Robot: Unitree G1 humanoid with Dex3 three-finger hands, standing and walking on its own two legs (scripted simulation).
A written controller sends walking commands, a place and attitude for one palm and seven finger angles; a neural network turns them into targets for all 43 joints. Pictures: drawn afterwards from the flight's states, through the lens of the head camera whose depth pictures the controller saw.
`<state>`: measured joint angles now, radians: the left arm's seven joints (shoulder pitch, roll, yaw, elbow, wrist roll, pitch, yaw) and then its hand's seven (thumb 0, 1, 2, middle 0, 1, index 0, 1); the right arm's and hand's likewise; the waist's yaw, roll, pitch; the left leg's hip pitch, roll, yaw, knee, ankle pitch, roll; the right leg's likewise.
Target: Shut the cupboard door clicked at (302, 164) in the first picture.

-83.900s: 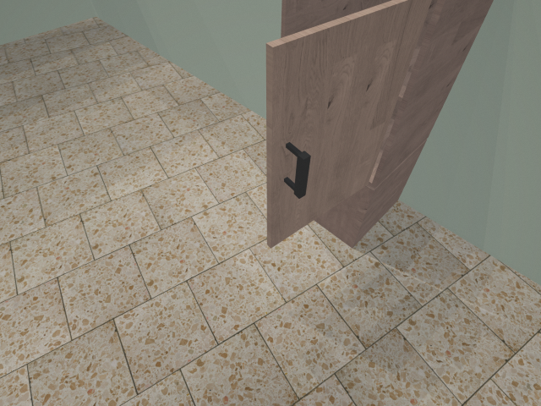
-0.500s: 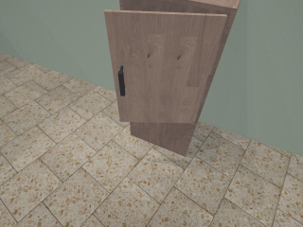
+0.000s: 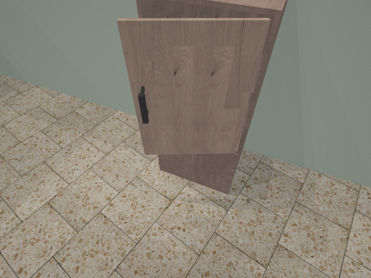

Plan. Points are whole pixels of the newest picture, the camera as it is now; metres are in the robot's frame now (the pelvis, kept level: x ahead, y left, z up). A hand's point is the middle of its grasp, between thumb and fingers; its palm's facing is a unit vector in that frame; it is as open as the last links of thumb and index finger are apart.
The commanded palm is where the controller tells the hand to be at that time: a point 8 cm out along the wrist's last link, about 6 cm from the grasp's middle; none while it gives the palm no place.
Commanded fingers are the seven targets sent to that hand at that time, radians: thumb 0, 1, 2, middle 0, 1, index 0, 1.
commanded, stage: shuffle to correct the standing spot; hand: left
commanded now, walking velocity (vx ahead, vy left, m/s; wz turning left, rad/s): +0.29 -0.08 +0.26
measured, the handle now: (144, 105) +0.67 +0.18 -0.03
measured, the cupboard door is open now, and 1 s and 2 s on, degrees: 24 24 24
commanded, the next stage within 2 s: come to a stop and stand still in 0.70 s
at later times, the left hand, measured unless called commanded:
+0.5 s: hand out of the picture +0.03 +0.14 -0.20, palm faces +0.14 -0.99 -0.08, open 7.4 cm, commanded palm none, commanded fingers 0.00 0.90 0.90 -0.20 -0.30 -0.20 -0.30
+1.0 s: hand (134, 236) +0.27 +0.16 -0.19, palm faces +0.10 -0.98 -0.18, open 7.3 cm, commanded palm none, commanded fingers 0.00 0.90 0.90 -0.20 -0.30 -0.20 -0.30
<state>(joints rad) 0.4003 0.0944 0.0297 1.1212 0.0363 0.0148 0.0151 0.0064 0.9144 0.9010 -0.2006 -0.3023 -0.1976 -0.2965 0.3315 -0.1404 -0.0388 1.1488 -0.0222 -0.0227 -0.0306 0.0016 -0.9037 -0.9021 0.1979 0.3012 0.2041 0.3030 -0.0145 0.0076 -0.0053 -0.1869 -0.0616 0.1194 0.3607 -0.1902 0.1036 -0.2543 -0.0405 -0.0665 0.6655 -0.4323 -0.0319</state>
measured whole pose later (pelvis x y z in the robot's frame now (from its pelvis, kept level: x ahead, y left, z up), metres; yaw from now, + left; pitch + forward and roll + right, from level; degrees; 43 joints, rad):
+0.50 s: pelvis +0.13 +0.01 -0.02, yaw +3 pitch -1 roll +0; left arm 0.45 0.09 0.03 1.15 0.03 -0.02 0.01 0.01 0.91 0.90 -0.20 -0.30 -0.20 -0.30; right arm 0.13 -0.14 -0.04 1.03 -0.03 -0.07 -0.01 0.00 -0.91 -0.90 0.19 0.30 0.20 0.30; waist 0.03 -0.05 0.09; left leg -0.40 0.07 0.16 0.65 -0.23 0.05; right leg -0.19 -0.05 -0.07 0.90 -0.51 -0.01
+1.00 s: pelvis +0.27 -0.01 -0.01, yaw +4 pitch +0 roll -2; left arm 0.27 0.14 0.03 1.05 0.02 -0.01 0.03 0.01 0.93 0.90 -0.20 -0.30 -0.20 -0.30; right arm 0.23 -0.16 -0.04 1.08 -0.01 0.00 -0.03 0.01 -0.91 -0.90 0.20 0.30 0.20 0.30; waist 0.00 0.01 0.06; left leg -0.32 0.05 0.09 0.61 -0.24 -0.01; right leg -0.20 -0.03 -0.11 0.52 -0.32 0.00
